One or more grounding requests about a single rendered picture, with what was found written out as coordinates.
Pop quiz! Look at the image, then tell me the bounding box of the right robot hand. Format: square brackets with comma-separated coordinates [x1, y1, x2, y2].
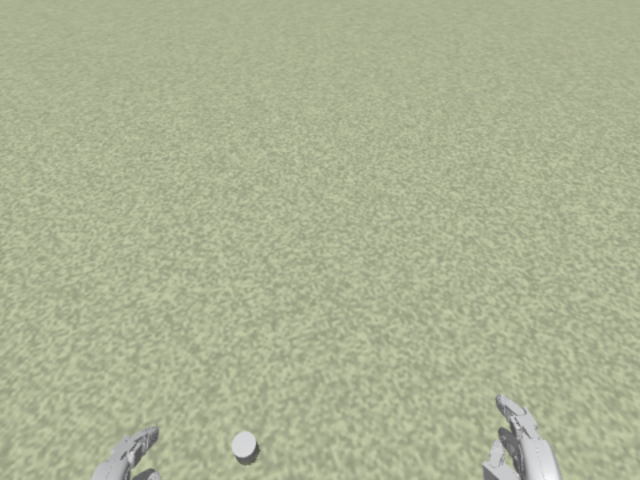
[483, 394, 563, 480]

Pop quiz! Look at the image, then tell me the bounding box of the left robot hand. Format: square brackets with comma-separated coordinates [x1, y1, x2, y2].
[90, 426, 161, 480]

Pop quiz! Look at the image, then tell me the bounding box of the tin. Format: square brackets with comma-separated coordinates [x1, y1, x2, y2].
[232, 431, 258, 462]

